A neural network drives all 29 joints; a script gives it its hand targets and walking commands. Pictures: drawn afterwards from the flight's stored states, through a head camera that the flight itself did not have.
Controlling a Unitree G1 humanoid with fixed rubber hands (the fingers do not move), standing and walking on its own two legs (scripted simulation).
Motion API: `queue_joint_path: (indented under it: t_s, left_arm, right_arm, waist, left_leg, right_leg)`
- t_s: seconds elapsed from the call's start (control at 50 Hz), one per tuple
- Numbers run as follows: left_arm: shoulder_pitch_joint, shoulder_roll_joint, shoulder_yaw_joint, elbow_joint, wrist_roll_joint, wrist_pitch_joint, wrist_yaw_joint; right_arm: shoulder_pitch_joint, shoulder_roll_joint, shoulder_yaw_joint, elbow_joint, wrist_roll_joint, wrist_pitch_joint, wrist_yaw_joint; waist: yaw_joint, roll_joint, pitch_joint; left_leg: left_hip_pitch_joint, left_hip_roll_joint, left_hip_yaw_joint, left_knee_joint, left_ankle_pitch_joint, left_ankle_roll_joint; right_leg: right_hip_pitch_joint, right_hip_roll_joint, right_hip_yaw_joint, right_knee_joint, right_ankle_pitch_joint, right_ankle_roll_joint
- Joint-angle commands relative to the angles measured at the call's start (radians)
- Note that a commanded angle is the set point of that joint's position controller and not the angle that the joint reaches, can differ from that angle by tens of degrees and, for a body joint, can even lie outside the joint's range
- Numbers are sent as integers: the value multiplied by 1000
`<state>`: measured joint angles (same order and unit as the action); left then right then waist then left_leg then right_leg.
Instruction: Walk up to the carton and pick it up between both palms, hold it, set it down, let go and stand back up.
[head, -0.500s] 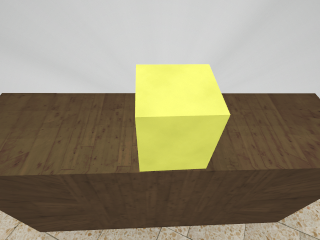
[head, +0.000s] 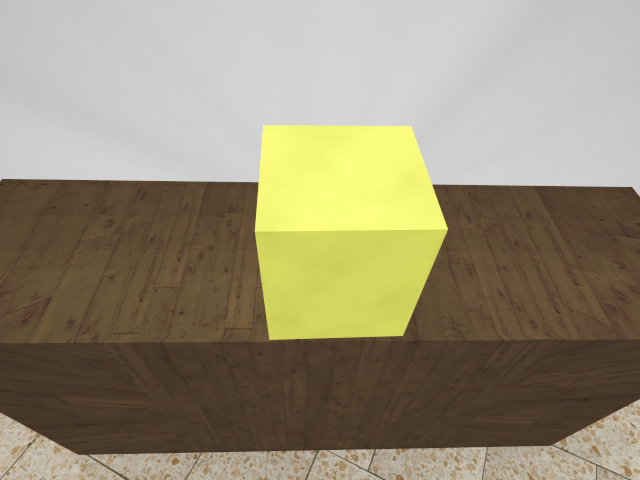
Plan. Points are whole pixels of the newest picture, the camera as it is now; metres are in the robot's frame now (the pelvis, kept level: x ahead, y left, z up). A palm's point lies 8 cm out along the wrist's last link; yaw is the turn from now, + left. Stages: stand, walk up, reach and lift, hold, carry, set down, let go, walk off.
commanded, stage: stand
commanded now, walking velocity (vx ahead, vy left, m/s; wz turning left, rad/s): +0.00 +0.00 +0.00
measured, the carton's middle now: (337, 237) +0.45 -0.03 +0.04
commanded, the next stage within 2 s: reach and lift in 0.44 s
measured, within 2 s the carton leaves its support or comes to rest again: neither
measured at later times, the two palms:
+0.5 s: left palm out of the picture -0.06 +0.18 -0.15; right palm out of the picture -0.04 -0.20 -0.15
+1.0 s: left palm out of the picture +0.14 +0.20 -0.13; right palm (442, 469) +0.17 -0.17 -0.13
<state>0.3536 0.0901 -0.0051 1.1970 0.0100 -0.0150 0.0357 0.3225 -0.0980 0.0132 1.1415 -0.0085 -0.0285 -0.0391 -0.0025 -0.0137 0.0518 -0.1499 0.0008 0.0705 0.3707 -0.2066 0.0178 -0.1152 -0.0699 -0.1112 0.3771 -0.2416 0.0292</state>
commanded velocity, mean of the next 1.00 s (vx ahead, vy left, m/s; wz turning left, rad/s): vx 0.00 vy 0.00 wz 0.00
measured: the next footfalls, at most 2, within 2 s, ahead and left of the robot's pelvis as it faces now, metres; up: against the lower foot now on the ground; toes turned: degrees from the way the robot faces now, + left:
none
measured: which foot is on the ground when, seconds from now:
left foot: down 0.00-1.00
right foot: down 0.00-1.00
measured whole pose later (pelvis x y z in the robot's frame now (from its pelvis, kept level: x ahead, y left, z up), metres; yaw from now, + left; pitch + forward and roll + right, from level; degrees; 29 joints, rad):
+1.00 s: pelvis -0.01 +0.00 +0.00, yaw +1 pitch +12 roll +0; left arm -0.05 0.12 0.02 0.90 -0.04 0.35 0.00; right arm -0.12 -0.07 0.01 0.92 0.05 0.36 -0.06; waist 0.03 0.00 -0.15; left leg -0.44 0.01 0.03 0.41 -0.15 -0.01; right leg -0.40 -0.03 -0.03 0.43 -0.20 0.03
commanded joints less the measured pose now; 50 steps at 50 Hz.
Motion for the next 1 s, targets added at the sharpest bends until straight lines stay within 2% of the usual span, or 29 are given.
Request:
queue_joint_path:
  t_s: [0.0, 0.02, 0.08, 0.1, 0.12, 0.22, 0.26, 0.28, 0.36, 0.38, 0.42, 0.44, 0.46, 0.48, 0.52, 0.56, 0.58, 0.6, 0.66, 0.72, 0.74, 0.76, 0.8, 0.82, 0.86, 0.9, 0.92, 0.94, 0.98]
  left_arm:
    - [118, 44, 8, 8, 2, -7, 7]
    - [108, 55, 10, 7, 3, -5, 4]
    - [99, 83, 15, 1, 0, -3, 5]
    - [115, 72, 11, 9, 1, -2, 5]
    - [115, 85, 11, 15, 0, 3, 5]
    - [120, 70, 10, 6, -1, -6, 4]
    - [138, 62, 15, 12, -1, -11, 4]
    - [115, 56, 8, 17, -2, -10, 5]
    - [115, 61, 9, 18, 0, -2, 2]
    - [106, 57, 4, 21, 8, 0, 2]
    - [124, 54, 1, 13, 2, -3, 2]
    - [-1052, 249, 23, -585, -61, 74, -17]
    - [-1153, 263, 51, -602, -50, 147, -14]
    - [-1126, 268, 60, -609, -46, 216, -14]
    - [-988, 218, 26, -471, -71, 368, -23]
    - [-761, 182, 4, -287, -115, 509, -12]
    - [-708, 155, -25, -219, -174, 569, -9]
    - [-650, 152, -49, -143, -201, 612, -12]
    - [-566, 108, -55, 69, -226, 617, -59]
    - [-549, 148, -7, -20, -161, 528, -100]
    - [-555, 141, -2, -38, -150, 496, -103]
    - [-537, 156, 18, -107, -117, 462, -106]
    - [-622, 214, 56, -276, -70, 386, -88]
    - [-677, 248, 85, -308, -49, 367, -68]
    - [-681, 290, 95, -392, -36, 333, -29]
    - [-609, 254, 76, -454, -33, 319, -12]
    - [-626, 252, 80, -478, -22, 313, -10]
    - [-646, 205, 44, -471, -52, 317, -9]
    - [-630, 189, 0, -436, -101, 330, -21]
  right_arm:
    - [90, -83, -17, 17, -1, -1, -6]
    - [95, -72, -15, 11, 6, 4, -7]
    - [85, -59, -8, 16, 3, 5, -3]
    - [83, -67, -9, 13, 1, 8, -3]
    - [61, -66, -5, 16, 0, 10, -4]
    - [95, -58, -2, 30, 4, 1, -3]
    - [82, -83, -14, 27, 0, -5, -5]
    - [73, -76, -15, 23, 7, -2, -6]
    - [95, -45, -3, 36, 1, 5, -7]
    - [97, -47, -8, 31, 2, 9, -5]
    - [105, -59, -4, 37, 0, 3, -6]
    - [-1078, -226, -15, -530, 59, 98, 14]
    - [-1074, -187, -64, -492, 65, 186, -5]
    - [-1006, -216, -59, -499, 53, 257, -11]
    - [-875, -165, 2, -350, 83, 395, -9]
    - [-662, -135, 54, -137, 140, 530, -4]
    - [-630, -118, 86, -100, 187, 578, -4]
    - [-614, -102, 87, -55, 218, 616, -7]
    - [-635, -91, 87, 25, 226, 620, 21]
    - [-642, -125, 48, -42, 204, 544, 53]
    - [-644, -121, 38, -59, 190, 512, 60]
    - [-649, -166, 35, -133, 144, 478, 64]
    - [-692, -143, 16, -286, 87, 407, 43]
    - [-688, -142, 2, -263, 58, 394, 21]
    - [-630, -176, -36, -288, 38, 367, -21]
    - [-531, -165, -61, -316, 28, 352, -45]
    - [-551, -140, -59, -334, 29, 350, -54]
    - [-597, -104, -35, -349, 54, 352, -61]
    - [-595, -77, -15, -346, 95, 368, -75]
  waist:
    - [-3, 60, 33]
    - [-12, -26, 33]
    - [0, -20, 76]
    - [-1, -69, 81]
    - [15, -20, 90]
    - [5, -29, 42]
    - [20, 65, 14]
    - [2, 22, 34]
    - [-1, -13, 56]
    - [-10, 27, 72]
    - [7, 25, 62]
    - [11, -30, -87]
    - [-29, 22, -173]
    - [-29, 17, -144]
    - [-16, 26, -249]
    - [4, 52, -371]
    - [4, 0, -443]
    - [-1, 5, -494]
    - [15, -57, -629]
    - [56, 83, -677]
    - [46, 99, -684]
    - [71, 120, -653]
    - [56, 51, -627]
    - [59, 28, -600]
    - [17, 9, -548]
    - [2, 35, -462]
    - [21, -4, -418]
    - [-3, 17, -390]
    - [-4, 39, -313]
  left_leg:
    - [16, 89, -77, -51, 167, -2]
    - [28, 90, -81, -50, 153, 0]
    - [-9, 95, -83, -55, 131, -2]
    - [-28, 88, -75, -58, 104, -9]
    - [-30, 87, -63, -68, 82, -3]
    - [-2, 98, -97, -73, 165, -6]
    - [29, 103, -79, -56, 186, -5]
    - [19, 99, -72, -54, 182, -5]
    - [17, 99, -83, -73, 121, 5]
    - [-12, 100, -83, -73, 84, 1]
    - [-18, 107, -81, -67, 125, 4]
    - [-329, 11, -69, 80, -118, -5]
    - [-333, 11, -11, 106, -262, -29]
    - [-353, 17, -18, 120, -295, -22]
    - [-372, 36, -1, 190, -367, -2]
    - [-473, 25, -10, 257, -281, -4]
    - [-499, 29, -28, 298, -203, 3]
    - [-504, 30, -25, 318, -141, -1]
    - [-364, -15, -53, 259, 137, -24]
    - [-222, -80, -36, 231, 536, -81]
    - [-188, -89, -32, 199, 634, -95]
    - [-144, -95, -38, 148, 648, -100]
    - [-80, -96, -45, 137, 759, -100]
    - [-63, -90, -49, 115, 792, -99]
    - [-56, -74, -34, 86, 670, -102]
    - [-66, -49, -35, 68, 556, -75]
    - [-79, -54, -34, 74, 432, -55]
    - [-81, -48, -32, 65, 362, -58]
    - [-119, -50, -19, 71, 229, -40]
  right_leg:
    - [-27, -77, 74, -77, 161, -7]
    - [-76, -74, 69, -74, 135, -9]
    - [-53, -55, 60, -87, 133, -5]
    - [-66, -58, 47, -89, 96, -4]
    - [-85, -61, 64, -95, 56, -11]
    - [-23, -62, 72, -84, 139, -22]
    - [-3, -79, 79, -85, 184, -18]
    - [-39, -79, 81, -85, 195, -20]
    - [-72, -64, 79, -83, 108, -24]
    - [-73, -60, 71, -90, 56, -21]
    - [-59, -56, 69, -85, 102, -24]
    - [-419, 57, 74, 86, -101, -42]
    - [-347, 45, 47, 84, -207, -54]
    - [-374, 33, 55, 93, -252, -60]
    - [-487, 3, 50, 158, -309, -64]
    - [-518, 14, 36, 253, -167, -71]
    - [-516, 16, 48, 303, -79, -55]
    - [-473, 16, 68, 315, 4, -49]
    - [-406, 89, 76, 304, 169, 0]
    - [-255, 145, 104, 252, 488, 19]
    - [-236, 166, 87, 221, 543, 23]
    - [-182, 170, 83, 191, 521, 33]
    - [-137, 175, 88, 156, 624, 41]
    - [-186, 160, 82, 137, 657, 43]
    - [-145, 145, 79, 86, 587, 35]
    - [-185, 125, 72, 67, 460, 14]
    - [-200, 108, 91, 36, 386, 8]
    - [-239, 101, 81, 37, 320, -6]
    - [-260, 86, 86, 21, 239, -18]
